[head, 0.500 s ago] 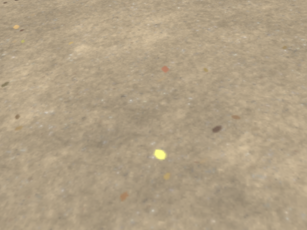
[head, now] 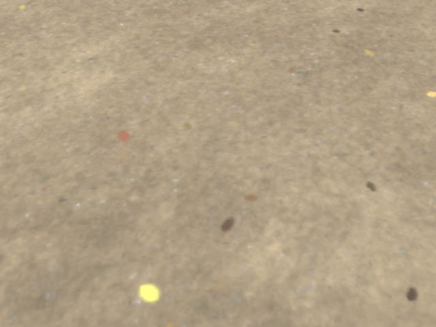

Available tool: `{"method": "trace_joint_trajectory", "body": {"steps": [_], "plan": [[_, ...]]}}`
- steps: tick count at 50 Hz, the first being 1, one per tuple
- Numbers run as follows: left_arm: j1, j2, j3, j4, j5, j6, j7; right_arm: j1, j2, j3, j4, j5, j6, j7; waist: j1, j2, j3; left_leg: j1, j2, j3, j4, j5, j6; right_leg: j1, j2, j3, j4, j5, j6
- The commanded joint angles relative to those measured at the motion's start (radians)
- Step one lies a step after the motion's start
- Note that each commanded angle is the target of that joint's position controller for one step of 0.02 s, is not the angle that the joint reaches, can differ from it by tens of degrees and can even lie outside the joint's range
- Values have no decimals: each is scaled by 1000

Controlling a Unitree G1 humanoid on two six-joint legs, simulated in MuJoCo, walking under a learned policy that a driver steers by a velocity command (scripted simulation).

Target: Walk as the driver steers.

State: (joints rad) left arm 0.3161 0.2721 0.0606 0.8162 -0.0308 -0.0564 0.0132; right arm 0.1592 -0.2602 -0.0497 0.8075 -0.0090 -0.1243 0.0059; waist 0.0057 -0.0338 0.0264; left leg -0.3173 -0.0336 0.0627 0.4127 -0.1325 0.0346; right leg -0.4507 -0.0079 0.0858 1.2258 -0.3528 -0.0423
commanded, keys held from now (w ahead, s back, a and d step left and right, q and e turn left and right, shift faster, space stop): w+e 0.40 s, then w+q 0.20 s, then q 0.40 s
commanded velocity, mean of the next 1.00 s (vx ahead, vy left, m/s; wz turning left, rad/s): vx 0.39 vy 0.00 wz -0.14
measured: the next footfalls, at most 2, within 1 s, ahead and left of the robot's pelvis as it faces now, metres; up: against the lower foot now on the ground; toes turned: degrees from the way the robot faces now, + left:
right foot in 0.38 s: +0.34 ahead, -0.19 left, +0.00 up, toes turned -17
left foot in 0.90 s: +0.64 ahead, -0.06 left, +0.00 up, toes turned -7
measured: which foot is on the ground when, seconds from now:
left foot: down 0.00-0.38, up 0.40-0.88, down 0.90-1.00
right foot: up 0.00-0.36, down 0.38-0.90, up 0.92-1.00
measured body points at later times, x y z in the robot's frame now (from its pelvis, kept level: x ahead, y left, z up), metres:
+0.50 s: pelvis +0.26 -0.09 -0.01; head +0.30 -0.12 +0.44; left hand +0.49 +0.12 -0.10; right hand +0.27 -0.39 -0.14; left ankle +0.19 +0.09 -0.63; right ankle +0.30 -0.18 -0.74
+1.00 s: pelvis +0.49 -0.12 -0.02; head +0.54 -0.11 +0.43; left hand +0.65 +0.14 -0.13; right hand +0.62 -0.40 -0.11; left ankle +0.60 -0.06 -0.74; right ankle +0.35 -0.23 -0.63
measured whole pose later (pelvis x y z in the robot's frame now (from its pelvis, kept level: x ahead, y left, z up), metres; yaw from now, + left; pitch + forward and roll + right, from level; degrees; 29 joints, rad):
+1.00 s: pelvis +0.49 -0.12 -0.02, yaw -4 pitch +3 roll -1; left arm 0.17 0.28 0.04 0.72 0.00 -0.04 0.02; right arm 0.15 -0.29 -0.06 0.68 0.00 -0.05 0.03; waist -0.01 0.00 0.05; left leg -0.50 -0.08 0.01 0.55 -0.10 0.09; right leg -0.42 0.05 0.03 1.26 -0.53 0.03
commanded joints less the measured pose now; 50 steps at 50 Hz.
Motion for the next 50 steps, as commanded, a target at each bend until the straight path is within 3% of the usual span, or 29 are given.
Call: {"method": "trace_joint_trajectory", "body": {"steps": [1, 5, 9, 14, 15, 17, 18, 19, 20, 21, 22, 23, 24, 25, 28, 30, 33, 35, 37, 40, 43, 44, 45, 46, 47, 48, 49, 50], "plan": [[27, 30, 12, -84, -4, 5, -5, 31, -83, -23, -22, 0, -14, 4, -1, 108, -42, 160, 284, -255, -260, 36, 171, -182, -122, 29, -8, 61, 3], [-60, 30, 8, -147, 9, 14, -8, 53, -137, -42, 6, 5, -18, 4, -5, 77, -9, 176, 305, -134, -295, 160, 193, -279, -143, 31, -142, 182, 19], [-181, 26, 0, -190, 7, -1, -36, 71, -166, -46, 13, 8, -2, -2, -46, 74, 9, 215, 273, 5, -276, 210, 153, -256, -126, -29, -376, 381, 12], [-319, 34, -2, -269, 3, 3, -67, 138, -209, -55, 35, 29, 29, -5, -89, 85, 50, 340, 317, 60, -227, 200, 115, -249, -96, -106, -539, 314, -19], [-322, 43, 2, -280, 4, 4, -71, 140, -219, -58, 37, 33, 37, -6, -82, 92, 49, 367, 326, 73, -195, 263, 106, -235, -81, -124, -557, 262, -34], [-252, 81, 23, -282, 9, 9, -72, 127, -246, -66, 30, 37, 51, -13, -24, 127, -10, 390, 323, 116, -38, 592, 82, -97, -9, -184, -579, 159, -74], [-116, 118, 47, -249, 9, 11, -68, 109, -249, -66, 24, 38, 62, -18, 57, 119, -81, 359, 294, 153, 150, 724, 61, 80, 47, -216, -637, 184, -105], [78, 191, 87, -195, 7, 16, -52, 122, -216, -53, 12, 28, 63, -25, 141, 71, -181, 187, 252, 167, 417, 642, 21, 385, 61, -163, -659, 223, -149], [132, 323, 114, -189, 2, 20, -34, 199, -85, -10, -40, -17, 45, -14, 76, -207, -258, -258, 119, 151, 804, -160, -42, 749, -220, 317, -693, 200, -287], [149, 289, 91, -222, 9, 3, -39, 187, -93, 4, -56, 8, -1, 4, 84, -210, -453, -447, 17, -93, 996, -472, -39, 882, -367, 765, -899, 39, -408], [147, 195, 64, -193, 23, -9, -48, 87, -177, -22, -57, 58, -17, 15, 121, -82, -345, -531, 78, -138, 1019, -372, -16, 817, -343, 618, -928, 99, -328], [85, 166, 53, -194, 21, -14, -49, 61, -163, -16, -65, 63, -20, 15, 85, -55, -230, -521, 124, -120, 952, -284, -1, 663, -315, 455, -915, 205, -286], [-4, 126, 38, -206, 20, -17, -49, 52, -154, -15, -48, 44, -13, 6, 43, 16, -166, -455, 172, -118, 883, -215, -5, 507, -273, 326, -915, 314, -248], [-58, 94, 27, -212, 28, -22, -49, 73, -155, -21, -37, 33, 3, 4, 5, -1, -133, -378, 201, -128, 828, -170, -9, 395, -237, 240, -940, 381, -228], [-74, 102, 28, -185, 36, -50, -46, 131, -118, -21, -10, 33, 48, 5, -38, -15, -102, -300, 206, -123, 769, -78, -30, 280, -207, 109, -1023, 471, -220], [-49, 110, 32, -156, 42, -60, -38, 86, -102, -19, -21, 30, 60, 0, -26, -8, -56, -361, 198, -135, 701, 8, -42, 282, -197, 33, -1054, 510, -204], [-51, 103, 27, -132, 51, -57, -18, 33, -85, -19, -37, 25, 54, 1, -14, -16, -12, -359, 142, -144, 507, 149, -51, 289, -161, -103, -1043, 698, -152], [-64, 111, 26, -123, 50, -52, -6, -13, -58, -10, -51, 18, 47, 11, 6, -26, -7, -292, 112, -98, 346, 270, -45, 284, -142, -177, -1032, 727, -116], [-45, 122, 27, -103, 44, -44, 7, -68, -41, -3, -78, 13, 45, 26, 34, -27, -4, -276, 96, -62, 265, 316, -41, 323, -164, -192, -1012, 750, -108], [-47, 139, 35, -87, 32, -16, 21, -81, -64, -11, -118, 12, 47, 51, 36, -43, -15, -316, 82, -44, 210, 193, -18, 445, -216, -185, -920, 814, -113], [-96, 164, 45, -102, 17, 16, 40, 22, -114, -34, -128, 7, 46, 69, -22, -65, -77, -212, 20, 8, 167, 36, 32, 490, -225, -186, -714, 1011, -84], [-110, 157, 42, -109, 15, 24, 44, 130, -150, -54, -105, 9, 43, 64, -75, -33, -132, -69, -19, 18, 78, 117, 61, 459, -178, -217, -542, 982, -48], [-84, 145, 33, -127, 31, 18, 42, 210, -227, -77, -106, 2, 42, 44, -107, 79, -214, 166, 82, -149, 57, 512, 122, 293, -94, -231, -273, 689, 15], [47, 27, -1, -150, 79, 7, 23, 199, -309, -87, -128, -10, 48, 27, 0, 318, -331, 501, 346, -541, 137, 965, 322, -86, 101, -183, 91, -293, 92], [58, 83, -2, -136, 55, -7, 2, 205, -263, -73, -156, -14, 51, 26, -47, 240, -514, 587, 403, -731, 56, 796, 413, -166, 115, 43, 257, -344, 92], [-30, 136, 9, -156, 22, -6, -6, 128, -217, -67, -187, -3, 61, 23, -64, 148, -427, 504, 360, -627, 19, 587, 371, -223, 63, 65, 255, -254, 77], [-92, 137, 10, -171, 26, 4, 0, 71, -171, -54, -199, 19, 75, 16, -48, 49, -304, 374, 311, -543, -13, 409, 312, -251, 26, 41, 189, -173, 76], [-126, 133, 12, -173, 37, 18, 12, 35, -144, -43, -210, 30, 89, 9, -29, 5, -217, 234, 274, -494, -51, 303, 276, -235, -2, 31, 111, -126, 80]]}}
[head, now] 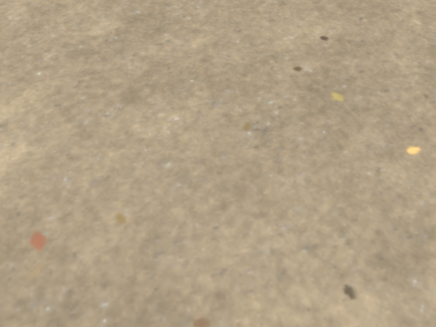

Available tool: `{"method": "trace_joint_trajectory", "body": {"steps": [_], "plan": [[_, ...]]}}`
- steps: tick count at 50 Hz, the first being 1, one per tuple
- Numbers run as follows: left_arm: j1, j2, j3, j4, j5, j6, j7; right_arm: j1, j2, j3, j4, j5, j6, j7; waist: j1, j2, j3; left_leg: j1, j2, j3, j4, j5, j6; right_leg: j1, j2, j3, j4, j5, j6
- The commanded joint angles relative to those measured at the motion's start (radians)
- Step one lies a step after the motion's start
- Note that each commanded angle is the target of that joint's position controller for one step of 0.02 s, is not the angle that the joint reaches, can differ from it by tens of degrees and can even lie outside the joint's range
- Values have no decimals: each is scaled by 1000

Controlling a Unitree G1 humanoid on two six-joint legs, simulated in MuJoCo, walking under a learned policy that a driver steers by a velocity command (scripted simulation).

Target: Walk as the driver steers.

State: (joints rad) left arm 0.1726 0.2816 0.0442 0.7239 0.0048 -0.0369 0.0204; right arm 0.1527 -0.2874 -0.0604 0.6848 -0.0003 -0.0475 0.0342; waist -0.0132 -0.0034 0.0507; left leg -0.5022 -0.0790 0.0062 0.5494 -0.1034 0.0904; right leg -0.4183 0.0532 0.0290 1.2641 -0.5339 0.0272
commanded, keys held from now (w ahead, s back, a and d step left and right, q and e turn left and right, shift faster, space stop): q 0.24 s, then w+q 0.30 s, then w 0.14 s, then w+e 0.32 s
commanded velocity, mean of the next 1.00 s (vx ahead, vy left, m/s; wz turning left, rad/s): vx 0.29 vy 0.00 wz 0.33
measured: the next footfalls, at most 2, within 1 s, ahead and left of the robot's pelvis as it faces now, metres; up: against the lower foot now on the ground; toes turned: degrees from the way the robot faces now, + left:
right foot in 0.36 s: +0.14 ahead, -0.15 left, +0.00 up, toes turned +19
left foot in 0.84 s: +0.24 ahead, +0.20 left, +0.00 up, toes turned +24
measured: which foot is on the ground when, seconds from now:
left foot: down 0.00-0.36, up 0.38-0.82, down 0.84-1.00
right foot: up 0.00-0.34, down 0.36-0.84, up 0.86-1.00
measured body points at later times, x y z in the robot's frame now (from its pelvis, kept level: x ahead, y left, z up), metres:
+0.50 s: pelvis +0.09 -0.05 +0.02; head +0.10 -0.07 +0.47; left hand +0.08 +0.26 -0.07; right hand +0.34 -0.26 -0.07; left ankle +0.09 +0.09 -0.65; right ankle +0.11 -0.17 -0.72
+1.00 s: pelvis +0.25 +0.09 +0.02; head +0.27 +0.11 +0.47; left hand +0.21 +0.37 -0.11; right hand +0.46 -0.12 -0.08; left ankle +0.21 +0.18 -0.72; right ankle +0.27 -0.08 -0.63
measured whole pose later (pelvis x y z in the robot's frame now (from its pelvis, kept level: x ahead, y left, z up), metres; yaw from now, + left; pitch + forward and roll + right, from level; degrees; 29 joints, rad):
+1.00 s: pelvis +0.25 +0.09 +0.02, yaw +19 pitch +2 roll +1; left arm 0.34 0.30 0.07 0.80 -0.03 -0.06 0.00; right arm 0.25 -0.24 -0.06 0.69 0.00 -0.08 0.02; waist 0.01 -0.05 0.00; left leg -0.23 0.00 0.09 0.42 -0.23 0.03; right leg -0.54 -0.08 0.05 1.18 -0.29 -0.01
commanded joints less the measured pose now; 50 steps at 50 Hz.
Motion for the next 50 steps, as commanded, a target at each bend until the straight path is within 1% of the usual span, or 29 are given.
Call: {"method": "trace_joint_trajectory", "body": {"steps": [1, 4, 6, 9, 12, 14, 17, 18, 19, 20, 21, 22, 23, 24, 26, 31, 36, 38, 39, 40, 41, 42, 43, 44, 45, 46, 47, 48, 50], "plan": [[19, 124, 32, -91, 5, 14, 11, 21, -115, -31, -94, 15, 20, -24, 20, 3, -196, 304, 285, -412, -221, 196, 200, -208, -75, 86, -3, 84, 11], [58, 73, 22, -79, 8, 27, 23, 10, -141, -43, -106, -7, 33, -34, 41, 85, -175, 193, 218, -341, -236, 246, 173, -114, -49, 44, -202, 109, 31], [51, 68, 20, -73, 9, 29, 31, 25, -165, -53, -108, -2, 41, -48, 30, 93, -214, 212, 216, -348, -221, 221, 169, -103, -43, 54, -280, 148, 49], [15, 72, 22, -76, 2, 34, 34, 6, -170, -57, -126, 7, 60, -64, 14, 118, -214, 191, 195, -386, -231, -34, 133, -88, -37, 70, -368, 219, 55], [-15, 75, 27, -84, -2, 23, 27, 3, -167, -57, -136, 4, 76, -68, -4, 157, -189, 185, 185, -438, -234, -161, 114, -63, -27, 75, -464, 222, 46], [-5, 85, 32, -85, -9, 8, 16, 10, -164, -57, -141, 7, 81, -67, -7, 179, -208, 200, 183, -482, -237, -307, 108, -15, -17, 62, -546, 201, 29], [76, 86, 46, -63, -22, -13, 2, -2, -147, -49, -147, 19, 86, -66, 50, 174, -170, 89, 131, -498, -211, -509, 69, 199, -11, 19, -806, 246, -25], [142, 133, 62, -51, -13, -18, 6, -3, -112, -39, -154, 22, 83, -66, 78, 101, -163, -52, 75, -439, -86, -565, 16, 347, -137, 119, -894, 182, -75], [194, 217, 80, -42, 16, -17, 9, -12, -44, -23, -177, 28, 73, -63, 73, -142, -154, -250, -61, -210, 201, -536, -36, 433, -356, 404, -988, -48, -174], [163, 247, 91, -48, 44, -29, -5, -58, -98, -36, -219, 19, 48, -54, 58, -253, -60, -389, -13, -191, 364, -419, -45, 343, -461, 641, -1076, -172, -257], [100, 193, 79, -72, 31, -38, 2, -48, -147, -50, -202, 13, 39, -47, 34, -191, -24, -400, 31, -206, 450, -325, -55, 319, -437, 570, -1069, -161, -246], [68, 152, 68, -79, 9, -39, 11, -6, -154, -56, -170, 10, 41, -42, 20, -164, -26, -390, 40, -180, 495, -259, -73, 329, -381, 463, -1065, -97, -203], [63, 134, 61, -83, -3, -38, 16, 28, -141, -56, -147, 6, 43, -40, 17, -146, -45, -379, 51, -152, 553, -213, -92, 351, -342, 385, -1058, -33, -171], [85, 126, 55, -75, -5, -39, 19, 26, -116, -50, -143, 7, 40, -32, 31, -135, -28, -384, 64, -135, 608, -164, -105, 338, -325, 318, -1071, 44, -165], [128, 119, 50, -60, 8, -49, 18, 5, -84, -41, -145, 13, 34, -24, 50, -124, -17, -380, 84, -107, 655, -91, -116, 327, -299, 208, -1086, 145, -160], [211, 131, 51, -14, 7, -52, 2, -84, -45, -23, -164, 20, 15, -16, 98, -124, 16, -348, 102, -96, 432, -3, -132, 368, -300, 100, -1114, 270, -190], [234, 175, 58, 30, -28, -41, -12, -178, -15, -2, -183, 23, -8, 12, 119, -140, 44, -122, 110, 31, 137, -38, -111, 312, -304, 38, -1101, 377, -198], [251, 193, 61, 49, -41, -33, -19, -179, -32, -7, -191, 31, -20, 18, 105, -156, 54, -46, 93, 36, 48, -106, -79, 324, -331, 74, -1069, 418, -203], [243, 205, 63, 56, -44, -28, -20, -135, -51, -16, -182, 34, -26, 18, 68, -162, 40, 26, 79, 39, -3, -114, -60, 327, -343, 87, -1035, 480, -197], [220, 209, 62, 60, -47, -25, -18, -38, -77, -32, -154, 34, -29, 14, 0, -149, -7, 174, 55, 52, -74, -67, -36, 310, -327, 65, -945, 634, -178], [221, 178, 51, 63, -44, -29, -19, 107, -132, -59, -110, 27, -29, 2, -70, -108, -110, 402, 62, 32, -89, -29, -7, 253, -269, 6, -755, 752, -143], [210, 98, 20, 29, -16, -38, -22, 302, -208, -80, -86, 3, -23, -17, -149, 33, -304, 739, 289, -206, -54, -26, 57, 31, -207, -42, -410, 485, -93], [285, 0, -7, -3, -23, -61, -22, 334, -284, -86, -78, -14, -19, -21, -95, 322, -417, 933, 517, -636, -172, -157, 196, -303, -49, 4, -93, -51, -43], [232, 116, 26, 13, -53, -72, -21, 332, -190, -65, -69, -13, -26, -19, -133, 203, -359, 835, 501, -650, -235, -257, 194, -378, -80, 120, 33, -21, -43], [170, 146, 39, -8, -62, -70, -22, 269, -142, -46, -60, -2, -29, -18, -103, 185, -226, 726, 464, -485, -246, -235, 154, -420, -123, 98, 45, 67, -55], [140, 131, 37, -6, -49, -63, -19, 197, -98, -32, -59, 4, -32, -15, -68, 136, -159, 607, 413, -376, -274, -187, 125, -388, -161, 78, 8, 156, -53], [129, 120, 40, -4, -34, -52, -18, 141, -63, -23, -57, 3, -37, -12, -38, 141, -97, 511, 369, -287, -312, -131, 110, -358, -180, 76, -38, 223, -47], [151, 101, 40, 5, -34, -38, -21, 108, -46, -20, -51, -5, -45, -12, -6, 155, -72, 443, 342, -213, -346, -68, 96, -302, -195, 81, -56, 272, -42], [168, 55, 33, 13, -37, -17, -24, 90, -43, -26, -29, -8, -63, -14, 24, 120, -49, 390, 334, -120, -381, 89, 96, -278, -189, 78, -68, 321, -33]]}}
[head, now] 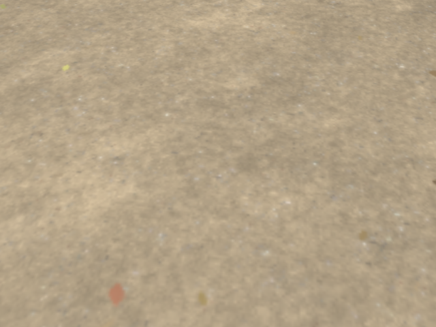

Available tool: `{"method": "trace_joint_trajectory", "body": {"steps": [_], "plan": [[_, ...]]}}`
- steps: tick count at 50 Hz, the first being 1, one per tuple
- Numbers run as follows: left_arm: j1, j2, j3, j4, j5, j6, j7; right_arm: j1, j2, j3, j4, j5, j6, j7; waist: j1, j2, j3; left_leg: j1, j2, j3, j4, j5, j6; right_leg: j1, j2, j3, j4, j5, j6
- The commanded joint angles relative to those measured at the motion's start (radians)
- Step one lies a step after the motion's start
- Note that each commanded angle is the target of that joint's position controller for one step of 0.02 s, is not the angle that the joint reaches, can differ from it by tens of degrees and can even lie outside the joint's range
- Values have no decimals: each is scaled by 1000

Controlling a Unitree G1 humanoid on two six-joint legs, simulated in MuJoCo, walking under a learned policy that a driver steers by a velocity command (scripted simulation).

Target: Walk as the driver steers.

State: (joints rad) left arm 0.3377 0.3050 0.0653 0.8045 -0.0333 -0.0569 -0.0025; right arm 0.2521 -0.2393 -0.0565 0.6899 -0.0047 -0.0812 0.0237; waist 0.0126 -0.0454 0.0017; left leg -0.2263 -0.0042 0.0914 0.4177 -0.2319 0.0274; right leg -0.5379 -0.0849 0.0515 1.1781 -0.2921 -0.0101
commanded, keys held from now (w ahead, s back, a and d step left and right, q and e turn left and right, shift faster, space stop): w+e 0.26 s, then e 0.32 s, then q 0.42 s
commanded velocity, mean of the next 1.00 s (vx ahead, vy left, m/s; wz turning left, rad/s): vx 0.24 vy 0.00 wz -0.27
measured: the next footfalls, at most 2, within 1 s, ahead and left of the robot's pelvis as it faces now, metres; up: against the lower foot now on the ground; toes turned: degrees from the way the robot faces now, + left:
right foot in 0.34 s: +0.34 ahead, -0.16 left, +0.00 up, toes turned -14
left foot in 0.78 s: +0.48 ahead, +0.03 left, +0.00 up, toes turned -22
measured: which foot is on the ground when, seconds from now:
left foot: down 0.00-0.34, up 0.36-0.76, down 0.78-1.00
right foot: up 0.00-0.32, down 0.34-1.00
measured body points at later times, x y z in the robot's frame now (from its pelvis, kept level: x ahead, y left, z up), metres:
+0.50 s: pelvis +0.24 -0.07 -0.01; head +0.30 -0.09 +0.43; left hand +0.47 +0.16 -0.10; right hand +0.31 -0.38 -0.12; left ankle +0.24 +0.11 -0.64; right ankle +0.30 -0.15 -0.74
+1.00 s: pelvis +0.35 -0.06 -0.01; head +0.38 -0.07 +0.43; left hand +0.57 +0.15 -0.12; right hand +0.42 -0.36 -0.11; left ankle +0.44 +0.05 -0.74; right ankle +0.30 -0.15 -0.74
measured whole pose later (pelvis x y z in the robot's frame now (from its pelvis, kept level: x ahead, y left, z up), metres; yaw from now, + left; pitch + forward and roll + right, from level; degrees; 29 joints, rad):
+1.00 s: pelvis +0.35 -0.06 -0.01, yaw -16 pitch +2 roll -1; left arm 0.15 0.25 0.05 0.70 0.02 0.02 0.02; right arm 0.18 -0.28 -0.05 0.68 0.01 0.01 -0.01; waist 0.00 0.01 0.03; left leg -0.41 -0.03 -0.11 0.60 -0.23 -0.01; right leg -0.27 0.07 0.01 0.59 -0.35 -0.05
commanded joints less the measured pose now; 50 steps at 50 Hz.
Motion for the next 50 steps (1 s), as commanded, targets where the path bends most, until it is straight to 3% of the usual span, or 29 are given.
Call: {"method": "trace_joint_trajectory", "body": {"steps": [1, 4, 7, 12, 14, 15, 16, 17, 18, 19, 20, 21, 22, 23, 24, 26, 29, 31, 35, 37, 39, 40, 41, 42, 43, 44, 46, 48, 50], "plan": [[-6, 23, 11, -72, 3, 10, -1, -8, -98, -34, -22, -5, -36, -6, 4, 139, 16, 106, 261, -166, -258, 281, 160, -173, -47, 62, 1, 100, 10], [-77, 10, 6, -104, 11, 12, -4, 2, -120, -42, 13, -8, -38, -18, -2, 111, 52, 116, 256, -68, -274, 347, 154, -215, -37, 69, -149, 217, 19], [-194, -4, -7, -141, 15, 6, -28, 14, -152, -49, 36, -1, -33, -29, -39, 97, 85, 116, 245, 17, -292, 335, 132, -166, -23, -3, -357, 353, 2], [-316, 14, -6, -218, 11, 5, -62, 69, -206, -65, 79, 22, -3, -38, -64, 86, 107, 276, 294, 81, -218, 489, 102, -161, 4, -80, -513, 270, -60], [-274, 51, 13, -229, 16, 10, -66, 57, -241, -72, 77, 25, 16, -45, -22, 125, 49, 318, 285, 109, -67, 860, 78, -46, 78, -148, -521, 167, -97], [-168, 87, 33, -208, 19, 12, -64, 46, -251, -74, 72, 27, 28, -51, 35, 137, -14, 309, 266, 119, 95, 1007, 62, 85, 129, -176, -534, 143, -118], [-11, 140, 63, -174, 22, 12, -53, 28, -245, -69, 61, 35, 31, -55, 121, 118, -96, 212, 223, 135, 319, 970, 24, 324, 167, -165, -618, 251, -152], [77, 227, 88, -161, 25, 22, -28, 62, -185, -47, 36, 9, 20, -56, 132, -36, -192, -46, 149, 129, 650, 470, -39, 625, 23, 59, -619, 532, -211], [-9, 312, 88, -210, 42, 14, -23, 166, -79, -6, -12, -12, -4, -40, 5, -267, -363, -414, -80, -13, 1064, -409, -106, 919, -284, 657, -718, 691, -463], [13, 237, 72, -234, 39, 13, -30, 98, -195, -26, 2, 8, -28, -26, 93, -80, -489, -427, -27, -225, 1108, -394, -87, 912, -278, 658, -762, 702, -447], [-37, 190, 58, -232, 37, 8, -31, 13, -198, -25, -30, 34, -29, -26, 76, -34, -357, -460, 15, -215, 1063, -331, -68, 801, -238, 494, -752, 720, -396], [-81, 156, 51, -224, 18, 6, -31, -13, -179, -21, -29, 20, -26, -38, 34, 68, -207, -475, 55, -190, 964, -272, -68, 634, -172, 377, -763, 712, -339], [-125, 125, 43, -231, 11, 7, -23, -23, -187, -26, -25, 3, -14, -50, 7, 69, -156, -444, 85, -184, 887, -229, -71, 520, -139, 318, -785, 686, -309], [-155, 120, 38, -242, 24, 12, -19, -14, -194, -31, -23, 1, 3, -52, -24, 50, -124, -376, 91, -183, 854, -203, -73, 406, -112, 286, -816, 690, -300], [-173, 128, 41, -244, 36, 13, -17, 1, -186, -30, -21, -4, 18, -54, -42, 35, -115, -338, 82, -175, 821, -183, -81, 337, -101, 274, -833, 717, -299], [-177, 145, 47, -235, 39, 13, -8, 18, -152, -20, -16, -11, 35, -60, -57, 17, -126, -309, 66, -161, 732, -148, -106, 276, -79, 229, -833, 799, -298], [-170, 160, 50, -224, 27, 32, 12, -34, -136, -12, -28, -15, 47, -67, -44, -5, -154, -315, 39, -165, 593, -55, -131, 271, -48, 215, -808, 750, -270], [-185, 134, 38, -221, 26, 46, 24, -46, -130, -7, -17, -7, 53, -61, -34, -30, -173, -295, 46, -160, 507, 42, -134, 284, -40, 186, -802, 637, -238], [-170, 65, 3, -182, 53, 45, 16, -108, -116, 1, -21, 3, 51, -44, 6, -62, -146, -182, 70, -160, 331, 115, -111, 271, -59, 180, -805, 471, -218], [-168, 60, -6, -160, 61, 36, 4, -120, -128, -4, -27, 3, 44, -36, 10, -75, -114, -131, 56, -146, 244, 77, -78, 276, -79, 191, -777, 452, -213], [-161, 61, -11, -141, 51, 28, 0, -110, -135, -8, -33, -5, 35, -32, -13, -57, -85, -44, 40, -131, 56, 202, -32, 277, -50, 180, -729, 378, -161], [-123, 66, -9, -136, 58, 22, 3, -124, -183, -16, -50, -13, 33, -35, 13, -8, -87, -6, 96, -208, 53, 452, -5, 280, -2, 161, -686, 285, -113], [-38, 81, -2, -126, 70, 19, 7, -142, -247, -32, -64, -13, 39, -39, 77, 107, -107, 42, 157, -284, 82, 588, 49, 250, 83, 98, -628, 122, -71], [-51, 70, -4, -127, 69, 23, 17, -130, -229, -34, -57, -4, 50, -37, 63, 204, -119, 20, 184, -345, 47, 476, 111, 244, 140, 8, -577, 21, -25], [-106, 71, -3, -140, 66, 34, 25, -112, -187, -26, -55, 4, 57, -33, 36, 230, -100, -7, 206, -423, 7, 370, 144, 236, 144, -17, -551, -25, 2], [-143, 64, 0, -154, 56, 47, 32, -101, -177, -24, -54, 5, 62, -31, 24, 244, -86, -22, 219, -475, -10, 326, 159, 225, 141, -20, -538, -42, 6], [-150, 54, 6, -164, 48, 67, 32, -96, -201, -35, -66, 8, 65, -32, 19, 257, -80, -29, 217, -510, -8, 311, 163, 216, 146, -20, -538, -69, -5], [-132, 42, 11, -163, 46, 67, 27, -114, -205, -42, -85, 14, 72, -38, 25, 242, -108, -35, 192, -499, 24, 332, 145, 255, 137, -19, -584, -35, -20], [-116, 66, 26, -154, 49, 66, 24, -138, -181, -41, -115, 25, 84, -43, 17, 134, -123, -111, 113, -402, 108, 294, 84, 337, 80, 11, -661, 75, -55]]}}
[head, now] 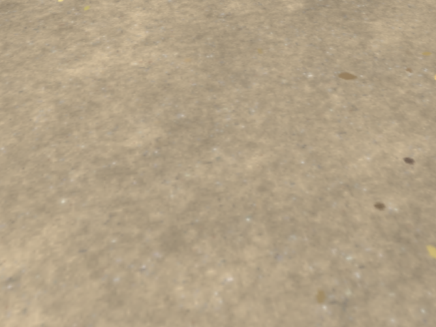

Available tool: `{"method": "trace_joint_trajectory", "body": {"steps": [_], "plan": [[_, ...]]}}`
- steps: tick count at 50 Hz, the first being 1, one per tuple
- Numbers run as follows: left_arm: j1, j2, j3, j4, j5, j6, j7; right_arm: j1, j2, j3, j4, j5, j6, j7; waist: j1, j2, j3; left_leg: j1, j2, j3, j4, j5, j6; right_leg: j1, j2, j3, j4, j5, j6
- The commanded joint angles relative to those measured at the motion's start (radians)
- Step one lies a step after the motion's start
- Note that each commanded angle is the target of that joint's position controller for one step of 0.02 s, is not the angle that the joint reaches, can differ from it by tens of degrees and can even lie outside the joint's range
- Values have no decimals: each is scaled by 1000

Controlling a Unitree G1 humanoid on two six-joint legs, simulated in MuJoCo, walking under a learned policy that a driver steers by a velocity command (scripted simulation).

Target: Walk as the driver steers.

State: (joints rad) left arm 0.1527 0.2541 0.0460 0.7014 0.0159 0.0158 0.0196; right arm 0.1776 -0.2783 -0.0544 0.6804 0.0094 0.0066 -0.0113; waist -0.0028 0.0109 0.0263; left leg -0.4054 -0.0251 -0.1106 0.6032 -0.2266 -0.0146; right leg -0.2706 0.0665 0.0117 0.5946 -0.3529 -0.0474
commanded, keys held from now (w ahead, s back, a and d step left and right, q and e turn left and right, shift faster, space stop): q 0.36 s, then w+q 0.16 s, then w+e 0.48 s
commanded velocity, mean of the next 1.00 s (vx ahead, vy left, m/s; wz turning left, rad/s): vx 0.22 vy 0.00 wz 0.22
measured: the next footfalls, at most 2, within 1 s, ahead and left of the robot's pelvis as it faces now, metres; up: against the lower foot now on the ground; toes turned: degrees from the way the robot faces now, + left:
left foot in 0.36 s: +0.05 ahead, +0.16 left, +0.00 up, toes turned +14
right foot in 0.84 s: +0.24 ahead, -0.02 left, +0.00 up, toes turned +15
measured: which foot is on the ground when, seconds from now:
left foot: down 0.00-0.02, up 0.04-0.34, down 0.36-0.88, up 0.90-1.00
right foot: down 0.00-0.36, up 0.38-0.82, down 0.84-1.00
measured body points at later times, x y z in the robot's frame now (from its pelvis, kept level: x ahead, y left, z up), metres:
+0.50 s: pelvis +0.02 +0.06 +0.01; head +0.05 +0.09 +0.46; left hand +0.08 +0.38 -0.10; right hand +0.24 -0.16 -0.07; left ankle +0.01 +0.15 -0.73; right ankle +0.02 -0.09 -0.65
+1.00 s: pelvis +0.19 +0.04 +0.02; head +0.22 +0.03 +0.46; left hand +0.23 +0.34 -0.08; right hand +0.38 -0.19 -0.09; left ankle +0.12 +0.18 -0.65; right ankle +0.20 -0.03 -0.73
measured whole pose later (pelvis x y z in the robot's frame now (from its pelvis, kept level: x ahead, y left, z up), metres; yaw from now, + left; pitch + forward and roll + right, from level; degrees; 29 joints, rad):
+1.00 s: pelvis +0.19 +0.04 +0.02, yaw +12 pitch +2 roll +1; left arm 0.31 0.27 0.04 0.71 -0.01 -0.07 -0.03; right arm 0.25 -0.31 -0.05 0.68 0.00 -0.09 0.02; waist 0.02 0.04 -0.01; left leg -0.48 0.01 -0.03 1.07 -0.33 0.01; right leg -0.25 0.06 0.04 0.46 -0.24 -0.08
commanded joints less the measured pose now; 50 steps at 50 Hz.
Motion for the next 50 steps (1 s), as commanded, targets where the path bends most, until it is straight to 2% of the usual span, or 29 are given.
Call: {"method": "trace_joint_trajectory", "body": {"steps": [1, 2, 3, 4, 5, 6, 9, 11, 15, 17, 18, 19, 20, 21, 22, 23, 26, 30, 34, 38, 41, 42, 43, 44, 45, 46, 47, 48, 50], "plan": [[57, 139, 56, -52, 1, -4, 2, -66, -131, -41, -116, 15, 0, -7, 18, -21, -123, -8, 65, -118, -6, 195, 83, 97, -136, 118, -131, 230, -54], [54, 159, 63, -59, 4, -2, 4, -58, -126, -40, -120, 11, 2, -3, 16, -121, -94, -110, -5, -30, 90, 52, 37, 140, -248, 226, -183, 388, -115], [46, 163, 64, -65, 8, -5, 8, -44, -119, -42, -125, 0, 3, 1, 14, -201, -97, -182, -21, 37, 226, -216, 8, 179, -391, 331, -210, 563, -203], [50, 151, 58, -77, 8, -13, 14, -53, -136, -52, -129, -4, 5, 6, 27, -162, -98, -243, 12, 27, 414, -367, -12, 205, -471, 378, -211, 715, -266], [40, 146, 56, -86, 5, -20, 19, -49, -145, -62, -123, 4, 11, 7, 21, -86, -89, -284, 25, 7, 530, -379, -28, 221, -479, 353, -200, 778, -277], [7, 152, 58, -89, -4, -24, 21, -36, -126, -59, -116, 11, 20, 7, 2, -54, -69, -310, 46, -3, 531, -337, -39, 231, -443, 284, -191, 768, -244], [9, 175, 69, -75, -13, -13, 26, -78, -73, -38, -131, 18, 30, 14, 30, -108, -57, -279, 56, 74, 412, -209, -68, 253, -348, 117, -190, 782, -184], [18, 186, 75, -67, -14, 0, 27, -107, -59, -29, -151, 21, 30, 28, 47, -143, -82, -184, 50, 121, 290, -166, -65, 244, -329, 46, -185, 765, -168], [30, 217, 86, -49, -37, -1, 17, -87, -92, -46, -162, 21, 38, 45, 40, -181, -104, -19, 16, 194, 57, -93, -22, 225, -349, -10, -129, 709, -135], [33, 196, 80, -36, -51, -17, 11, 3, -121, -67, -137, 13, 40, 37, -12, -149, -128, 180, -26, 203, -150, 89, 37, 142, -306, -81, 16, 655, -62], [68, 171, 74, -33, -29, -30, 6, 69, -197, -93, -138, 10, 38, 22, -33, -13, -174, 397, 70, 38, -178, 424, 98, -38, -243, -144, 208, 445, 25], [40, 89, 41, -88, 36, -36, 1, 96, -307, -108, -162, -8, 31, 5, -13, 276, -211, 568, 355, -369, -146, 770, 285, -366, -103, -134, 513, -329, 109], [-4, 140, 53, -93, 6, -43, -6, 161, -265, -94, -143, -23, 7, 20, -89, 192, -323, 532, 429, -502, -231, 452, 426, -422, -71, 54, 649, -371, 112], [-35, 170, 62, -98, -29, -46, -12, 132, -230, -84, -131, -10, -12, 26, -72, 123, -219, 480, 368, -443, -284, 114, 384, -478, -102, 74, 658, -282, 98], [-53, 180, 67, -97, -31, -49, -14, 94, -188, -74, -122, 13, -20, 22, -52, 86, -139, 413, 304, -395, -323, -180, 317, -502, -128, 72, 591, -178, 79], [-69, 187, 72, -91, -22, -50, -9, 55, -169, -63, -129, 18, -20, 17, -39, 77, -83, 338, 272, -372, -359, -281, 281, -485, -139, 66, 529, -110, 74], [-51, 155, 66, -80, -10, -70, -14, 15, -162, -55, -143, -6, -27, -2, -4, 111, -52, 220, 200, -302, -408, -233, 258, -370, -110, 44, 392, 46, 85], [-53, 97, 35, -47, -17, -88, -26, 58, -154, -49, -104, -5, -50, -3, -35, 134, -68, 217, 184, -182, -401, -116, 229, -265, -110, 8, 153, 172, 96], [-106, 120, 29, -70, -37, -91, -38, 112, -187, -52, -68, -3, -63, 14, -75, 127, -22, 216, 242, -202, -412, -189, 236, -256, -120, 6, 57, 170, 66], [-111, 126, 22, -87, -44, -97, -52, 130, -193, -52, -40, 2, -68, 24, -77, 110, 13, 250, 278, -190, -401, -205, 233, -251, -123, -6, 13, 111, 12], [-29, 120, 20, -65, -39, -99, -57, 111, -182, -48, -29, 8, -64, 25, -22, 76, -4, 214, 251, -105, -321, -121, 197, -86, -87, -52, -72, 139, -28], [54, 140, 32, -41, -39, -97, -52, 103, -165, -40, -30, 2, -64, 22, 18, 63, -36, 175, 220, -61, -236, -20, 170, 32, -67, -49, -84, 130, -43], [177, 196, 53, -18, -42, -98, -43, 78, -123, -25, -45, -10, -69, 18, 72, -22, -95, 94, 149, 39, -12, 103, 116, 193, -140, 78, -127, 120, -85], [271, 323, 86, -9, -38, -96, -44, 69, -84, -12, -112, -22, -91, 13, 73, -294, -146, -225, -10, 184, 351, -28, 11, 416, -328, 513, -253, -20, -234], [324, 273, 73, -11, -38, -101, -53, 29, -126, -18, -118, -14, -110, 10, 117, -279, -151, -412, -26, 50, 525, -304, 3, 498, -398, 743, -355, -121, -295], [283, 225, 56, -21, -31, -105, -52, 14, -160, -27, -123, 12, -125, 21, 97, -199, -87, -498, 27, 14, 601, -251, 23, 477, -398, 675, -355, -135, -277], [247, 201, 50, -39, -24, -105, -50, 0, -149, -23, -115, 11, -131, 26, 82, -129, -58, -488, 58, 18, 596, -175, 34, 419, -357, 580, -349, -69, -254], [216, 184, 44, -47, -25, -99, -47, -16, -139, -22, -118, -7, -136, 28, 66, -68, -27, -477, 79, 24, 539, -114, 32, 361, -329, 516, -357, 19, -239], [178, 164, 32, -57, -24, -91, -36, -20, -126, -25, -115, -27, -132, 30, 29, -83, -15, -378, 96, 35, 433, -30, 12, 258, -270, 414, -383, 191, -214]]}}
Velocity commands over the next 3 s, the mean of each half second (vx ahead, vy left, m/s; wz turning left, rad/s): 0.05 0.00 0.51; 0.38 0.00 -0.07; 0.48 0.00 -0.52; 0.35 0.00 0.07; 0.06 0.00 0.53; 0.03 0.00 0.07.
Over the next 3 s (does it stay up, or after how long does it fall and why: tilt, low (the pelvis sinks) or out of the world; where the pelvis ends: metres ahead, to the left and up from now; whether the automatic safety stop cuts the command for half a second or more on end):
stays up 0.74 0.05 0.01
